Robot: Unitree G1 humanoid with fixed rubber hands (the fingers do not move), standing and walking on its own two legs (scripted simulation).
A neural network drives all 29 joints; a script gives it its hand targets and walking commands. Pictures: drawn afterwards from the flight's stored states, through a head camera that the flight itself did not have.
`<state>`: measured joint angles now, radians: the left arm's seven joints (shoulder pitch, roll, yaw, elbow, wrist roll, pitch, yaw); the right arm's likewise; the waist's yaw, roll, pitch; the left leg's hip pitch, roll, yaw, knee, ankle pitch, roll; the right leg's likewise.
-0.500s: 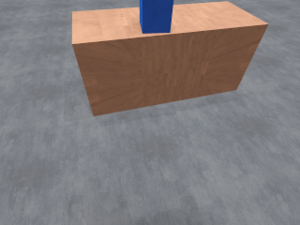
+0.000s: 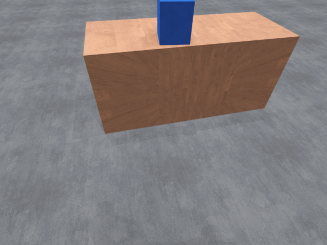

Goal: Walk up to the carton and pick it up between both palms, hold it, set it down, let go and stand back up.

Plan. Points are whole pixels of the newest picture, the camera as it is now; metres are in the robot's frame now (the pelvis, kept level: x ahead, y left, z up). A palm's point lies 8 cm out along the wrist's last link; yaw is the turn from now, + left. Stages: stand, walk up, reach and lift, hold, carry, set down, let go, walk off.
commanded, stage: walk up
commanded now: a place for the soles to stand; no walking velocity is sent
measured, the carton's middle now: (173, 19) +1.42 -0.05 +0.05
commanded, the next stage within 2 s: none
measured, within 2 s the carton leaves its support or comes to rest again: neither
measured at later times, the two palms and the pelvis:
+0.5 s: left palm out of the picture +0.18 +0.29 -0.13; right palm (237, 218) +0.26 -0.21 -0.12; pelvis +0.20 +0.04 +0.00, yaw +1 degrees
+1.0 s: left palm (117, 143) +0.52 +0.18 -0.12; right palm (251, 173) +0.41 -0.30 -0.13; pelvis +0.45 -0.06 +0.00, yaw -1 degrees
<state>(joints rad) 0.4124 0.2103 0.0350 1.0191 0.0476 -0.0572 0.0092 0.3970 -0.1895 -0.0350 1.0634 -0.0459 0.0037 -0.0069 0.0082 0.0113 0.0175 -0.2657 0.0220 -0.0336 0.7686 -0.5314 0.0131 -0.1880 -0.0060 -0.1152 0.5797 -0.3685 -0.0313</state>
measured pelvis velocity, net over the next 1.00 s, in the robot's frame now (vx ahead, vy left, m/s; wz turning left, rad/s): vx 0.45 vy -0.06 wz -0.02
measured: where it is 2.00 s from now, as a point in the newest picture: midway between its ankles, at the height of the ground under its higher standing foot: (176, 159)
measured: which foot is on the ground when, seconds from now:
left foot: up 0.00-0.30, down 0.32-0.88, up 0.90-1.00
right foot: down 0.00-0.32, up 0.34-0.86, down 0.88-1.00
